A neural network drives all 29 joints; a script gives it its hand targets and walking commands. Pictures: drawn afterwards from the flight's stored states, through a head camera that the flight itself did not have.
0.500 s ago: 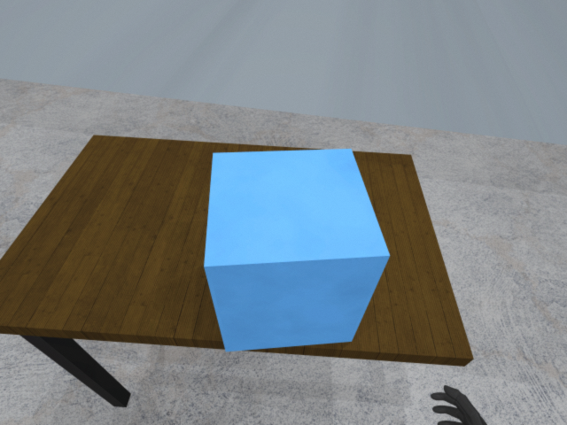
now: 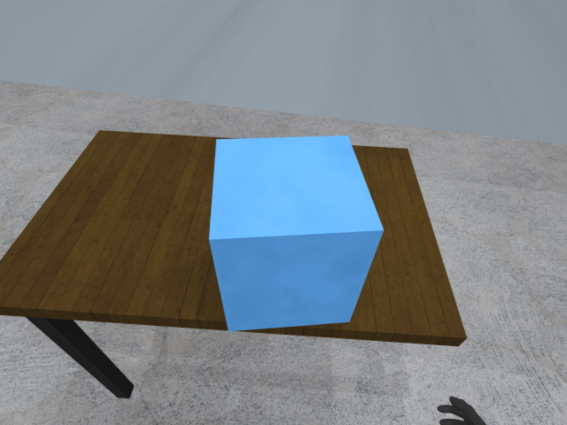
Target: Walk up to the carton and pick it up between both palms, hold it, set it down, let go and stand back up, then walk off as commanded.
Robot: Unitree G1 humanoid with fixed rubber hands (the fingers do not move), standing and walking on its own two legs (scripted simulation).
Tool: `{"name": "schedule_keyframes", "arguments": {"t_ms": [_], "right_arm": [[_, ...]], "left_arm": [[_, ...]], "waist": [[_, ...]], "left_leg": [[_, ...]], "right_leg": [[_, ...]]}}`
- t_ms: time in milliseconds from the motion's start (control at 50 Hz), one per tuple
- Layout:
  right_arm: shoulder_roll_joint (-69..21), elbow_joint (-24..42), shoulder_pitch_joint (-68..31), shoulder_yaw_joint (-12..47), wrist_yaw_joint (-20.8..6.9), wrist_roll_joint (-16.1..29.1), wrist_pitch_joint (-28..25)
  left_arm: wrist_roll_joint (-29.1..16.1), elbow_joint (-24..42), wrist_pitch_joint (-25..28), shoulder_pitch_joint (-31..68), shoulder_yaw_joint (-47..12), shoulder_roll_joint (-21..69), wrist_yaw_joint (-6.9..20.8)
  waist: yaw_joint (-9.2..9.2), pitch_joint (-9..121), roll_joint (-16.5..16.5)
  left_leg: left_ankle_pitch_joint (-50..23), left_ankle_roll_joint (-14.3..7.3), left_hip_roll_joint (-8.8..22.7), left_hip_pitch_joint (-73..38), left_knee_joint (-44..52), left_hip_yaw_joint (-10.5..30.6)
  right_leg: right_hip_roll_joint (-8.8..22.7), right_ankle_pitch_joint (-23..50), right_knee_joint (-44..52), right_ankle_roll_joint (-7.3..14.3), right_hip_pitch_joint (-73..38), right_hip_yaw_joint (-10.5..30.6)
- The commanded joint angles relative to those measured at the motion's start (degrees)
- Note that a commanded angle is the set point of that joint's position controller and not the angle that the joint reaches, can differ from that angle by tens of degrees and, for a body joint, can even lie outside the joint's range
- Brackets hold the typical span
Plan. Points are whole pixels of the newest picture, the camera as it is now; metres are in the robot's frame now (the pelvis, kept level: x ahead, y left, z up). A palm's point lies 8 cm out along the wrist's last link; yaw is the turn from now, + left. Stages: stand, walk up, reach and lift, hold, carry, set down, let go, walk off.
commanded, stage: walk off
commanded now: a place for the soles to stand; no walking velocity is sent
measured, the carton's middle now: (286, 235) +0.40 +0.00 +0.03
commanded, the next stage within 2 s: none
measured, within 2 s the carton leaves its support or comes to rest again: neither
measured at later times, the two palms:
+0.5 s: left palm out of the picture -0.06 +0.28 -0.13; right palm out of the picture -0.02 -0.32 -0.13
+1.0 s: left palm out of the picture -0.28 +0.31 -0.14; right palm out of the picture -0.19 -0.30 -0.12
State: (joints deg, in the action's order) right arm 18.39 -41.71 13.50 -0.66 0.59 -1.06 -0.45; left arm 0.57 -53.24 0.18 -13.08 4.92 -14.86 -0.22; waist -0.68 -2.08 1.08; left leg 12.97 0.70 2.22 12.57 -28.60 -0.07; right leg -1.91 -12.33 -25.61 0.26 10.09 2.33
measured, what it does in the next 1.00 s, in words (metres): walks backwards: left foot, then right foot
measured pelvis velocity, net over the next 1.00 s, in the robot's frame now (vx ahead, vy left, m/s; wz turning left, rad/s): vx -0.30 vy -0.01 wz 0.01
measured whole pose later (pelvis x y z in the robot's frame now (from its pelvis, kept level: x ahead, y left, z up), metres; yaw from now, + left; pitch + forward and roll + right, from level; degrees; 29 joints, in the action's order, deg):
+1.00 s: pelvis -0.30 -0.01 -0.03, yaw +1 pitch -8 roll -2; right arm 22.2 -41.7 13.8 -0.7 -0.6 -3.1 4.0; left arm 0.6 -53.5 -1.0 -16.3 6.8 -19.9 -0.8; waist -2.0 -8.3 2.8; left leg 22.9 -2.7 -3.1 24.3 -47.3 1.7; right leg -5.6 -31.6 -36.1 2.1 -0.8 2.1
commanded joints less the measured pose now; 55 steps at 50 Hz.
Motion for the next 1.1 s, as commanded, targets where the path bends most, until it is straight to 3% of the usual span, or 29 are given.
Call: {"name": "schedule_keyframes", "arguments": {"t_ms": [0,40,80,120,140,160,180,200,280,360,420,480,520,540,560,580,600,660,720,840,880,900,920,940,960,980,1020,1040,1080], "right_arm": [[16.44,-0.46,-1.33,-5.81,1.14,-0.15,0.95],[17.17,1.00,-2.27,-6.13,1.10,-0.71,1.50],[18.23,3.23,-6.71,-5.90,1.31,-0.76,1.88],[17.44,4.39,-9.66,-5.34,1.43,-0.78,2.53],[15.31,3.41,-10.63,-5.17,1.22,-1.00,2.89],[13.78,3.61,-6.90,-4.91,1.43,-0.23,3.47],[14.22,2.46,-5.94,-5.31,1.74,-0.56,3.67],[14.89,1.01,-4.24,-5.61,1.80,-0.47,4.37],[15.44,-0.82,3.42,-6.15,0.78,-0.45,4.82],[16.17,2.13,3.27,-6.75,0.09,-0.82,4.54],[15.40,3.27,3.76,-6.59,-0.59,-1.62,4.56],[15.06,3.21,5.50,-6.56,-1.25,-1.56,4.12],[13.99,0.47,10.06,-6.93,-1.17,-2.22,3.43],[16.10,-0.90,10.68,-7.80,-1.28,-2.42,3.49],[20.63,1.06,5.97,-8.22,-1.02,-3.43,3.49],[24.79,3.68,1.29,-8.72,-0.83,-3.69,3.75],[21.82,5.43,-4.55,-7.40,-0.40,-4.09,3.42],[15.88,6.08,-10.04,-6.61,0.09,-3.47,2.93],[16.64,5.87,-6.56,-6.73,0.16,-3.11,2.30],[20.29,2.50,-2.16,-8.16,-0.93,-3.67,2.45],[20.22,2.96,-3.51,-8.03,-1.41,-4.25,2.71],[19.35,2.85,-4.11,-8.14,-1.02,-4.00,2.83],[16.97,2.86,-6.07,-7.63,-1.04,-4.13,3.53],[13.50,3.25,-6.89,-7.43,-0.72,-4.01,3.85],[12.49,4.13,-4.84,-7.21,-0.39,-2.25,3.81],[14.23,4.50,-5.87,-7.31,-0.51,-0.79,2.97],[18.12,3.14,-7.52,-8.68,-1.37,-0.59,2.46],[17.32,2.23,-5.25,-8.35,-1.97,-0.74,1.91],[17.37,0.49,-5.18,-7.72,-2.42,-0.36,1.55]], "left_arm": [[0.14,7.56,-0.32,-0.90,1.78,-16.56,-1.04],[0.03,8.02,-1.45,-2.93,2.57,-15.72,-1.06],[0.47,8.79,-1.72,-5.37,3.10,-16.88,-1.10],[1.30,8.01,-1.37,-7.70,3.49,-18.28,-0.66],[1.99,7.22,-1.17,-8.34,3.53,-18.84,-0.57],[2.64,8.90,-0.50,-7.92,4.05,-24.36,-0.71],[2.80,9.85,-0.46,-1.65,4.57,-25.91,-0.71],[2.92,10.10,-0.76,0.71,4.40,-26.34,-1.34],[1.93,12.48,-0.91,6.36,3.20,-21.24,-2.18],[0.57,14.16,0.26,1.62,4.20,-21.31,-2.90],[0.59,14.96,0.67,-1.12,4.62,-22.58,-3.53],[1.15,14.35,0.46,-2.15,5.11,-22.98,-3.67],[0.79,15.37,-0.03,1.11,4.02,-22.47,-3.24],[0.28,13.86,-0.42,0.31,3.70,-20.55,-3.20],[-1.23,14.04,-1.07,-1.00,2.44,-16.31,-3.07],[-0.09,13.80,-1.41,3.67,4.33,-20.51,-4.23],[-0.17,12.67,-1.42,3.80,4.28,-21.80,-4.10],[-1.10,7.55,-1.11,-3.93,3.53,-19.80,-3.44],[-0.13,6.01,-1.40,-6.86,3.78,-21.56,-2.28],[0.13,3.72,-0.66,-9.70,4.36,-21.05,-0.98],[0.06,2.63,-0.91,-13.06,4.89,-19.91,-0.70],[0.12,0.02,-0.88,-18.66,5.39,-18.49,-0.45],[0.38,-1.74,-0.68,-22.25,5.61,-18.01,-1.14],[0.27,-0.37,-0.35,-19.72,5.76,-19.84,-0.82],[1.45,4.22,0.43,-10.05,5.53,-23.43,-1.15],[0.86,4.57,0.92,-8.18,5.45,-24.88,-2.08],[1.28,5.07,1.75,-3.71,5.48,-27.58,-2.27],[1.35,4.07,2.86,-2.04,4.43,-25.00,-2.19],[1.56,2.51,3.09,-3.98,3.92,-23.27,-1.30]], "waist": [[-0.10,-0.81,2.96],[0.20,-2.36,10.33],[-1.95,-4.05,10.45],[-3.75,-6.82,6.56],[-4.37,-6.99,-0.25],[-4.19,-7.08,-15.12],[-2.34,-7.67,-11.53],[-2.00,-9.76,-11.22],[0.10,-10.81,-11.17],[-1.39,-4.89,-6.08],[-1.17,-2.27,-5.26],[-0.69,2.75,-9.85],[2.75,5.00,-9.34],[3.86,4.50,-0.84],[3.12,-0.48,18.45],[4.98,-6.41,15.06],[2.45,-10.56,7.48],[-0.37,-8.10,5.93],[0.62,-3.27,7.65],[-0.42,-1.87,12.53],[-2.76,0.02,15.36],[-5.56,0.78,10.13],[-8.21,-0.03,3.00],[-8.16,-5.51,-14.40],[-1.44,-14.43,-10.02],[-2.84,-17.80,-1.11],[-2.18,-20.00,0.90],[0.34,-20.81,2.19],[-0.91,-16.86,-4.16]], "left_leg": [[-25.22,-10.11,8.60,1.66,0.16,8.25],[-24.16,-15.65,16.24,7.44,5.94,17.00],[-17.07,-16.05,17.92,13.35,6.70,16.68],[-2.52,-11.56,11.42,21.96,-0.06,12.41],[10.90,-8.07,3.97,22.59,-9.31,10.28],[21.00,-5.17,-8.80,21.17,-26.14,3.59],[25.08,-3.74,-11.11,14.97,-38.66,5.80],[22.19,-3.28,-12.32,13.99,-43.02,11.36],[13.69,-2.35,-11.31,17.31,-48.16,13.42],[14.81,-0.67,-9.67,20.68,-44.48,12.32],[19.04,-0.91,-7.54,17.07,-38.98,11.17],[25.67,-3.40,-3.77,11.50,-20.21,9.38],[18.04,-4.88,-3.28,-0.18,-3.90,8.11],[10.78,-6.31,-0.89,-5.79,4.09,13.08],[17.23,-11.04,11.80,3.05,11.16,30.56],[30.48,-13.35,19.44,19.73,19.28,41.65],[31.73,-9.51,15.17,22.53,18.59,37.78],[25.16,-4.02,8.64,15.66,13.97,22.63],[36.58,-2.78,8.65,9.22,18.07,25.71],[44.32,-8.50,11.26,7.18,19.62,25.35],[39.34,-6.33,8.14,9.64,18.93,19.06],[36.56,-2.91,5.86,14.07,13.37,14.30],[33.83,0.64,-0.05,21.14,-2.10,5.98],[28.01,0.42,-7.28,29.29,-29.16,-2.02],[12.64,0.47,-5.16,36.13,-34.94,4.72],[8.61,-0.17,-4.29,39.21,-31.49,11.74],[8.42,-0.36,-2.75,32.80,-36.14,17.03],[7.88,-0.91,-3.40,29.79,-33.63,14.91],[9.56,-1.15,-3.62,27.33,-32.12,12.11]], "right_leg": [[1.37,10.77,-13.74,4.11,7.59,1.03],[-3.58,-13.93,-24.16,2.07,7.24,-0.32],[-0.94,-17.37,-24.51,2.96,5.89,1.88],[1.54,-9.96,-16.63,2.79,1.89,3.85],[6.87,-12.10,-5.27,5.17,4.02,12.99],[18.89,-7.30,9.78,10.19,10.96,26.20],[22.15,-10.12,13.36,13.82,20.28,30.67],[20.61,-19.18,15.76,11.67,26.28,31.45],[14.09,-19.66,11.12,8.99,19.61,20.32],[16.53,-15.95,5.96,9.63,5.64,23.24],[18.95,-9.51,3.19,13.39,6.81,24.45],[19.02,0.08,-0.53,10.96,4.14,24.15],[15.42,1.58,-4.09,7.54,11.63,18.81],[8.33,-10.52,-12.83,3.33,20.59,12.97],[-6.40,-20.63,-32.10,-0.33,29.47,2.51],[-7.85,-24.76,-45.83,-0.32,24.14,6.79],[-7.42,-18.56,-48.85,-0.07,21.40,9.92],[-6.10,-11.18,-51.45,-0.20,21.28,8.27],[-6.06,-11.13,-49.16,-0.89,20.23,5.17],[-2.81,-27.35,-24.31,0.68,7.51,-3.62],[-3.24,-30.87,-11.27,2.04,-4.42,-8.99],[-4.13,-27.65,-2.50,2.37,-14.32,-10.88],[-2.79,-24.04,6.99,3.39,-22.66,-8.34],[6.73,-29.87,11.83,6.46,-15.70,11.62],[18.27,-39.11,14.94,7.02,-1.20,33.66],[20.44,-41.38,19.61,7.08,0.65,38.96],[22.82,-44.35,21.64,11.18,10.27,39.49],[19.12,-37.22,19.07,8.16,9.64,31.98],[15.57,-31.07,15.19,8.69,3.63,25.76]]}}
